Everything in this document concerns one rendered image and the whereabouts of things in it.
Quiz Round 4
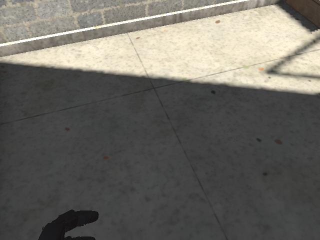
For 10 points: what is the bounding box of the robot left hand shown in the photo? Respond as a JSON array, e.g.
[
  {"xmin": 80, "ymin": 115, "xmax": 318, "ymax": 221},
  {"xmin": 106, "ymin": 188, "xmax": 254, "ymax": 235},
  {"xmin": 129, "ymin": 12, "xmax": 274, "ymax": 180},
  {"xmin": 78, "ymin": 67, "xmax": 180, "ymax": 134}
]
[{"xmin": 38, "ymin": 209, "xmax": 99, "ymax": 240}]

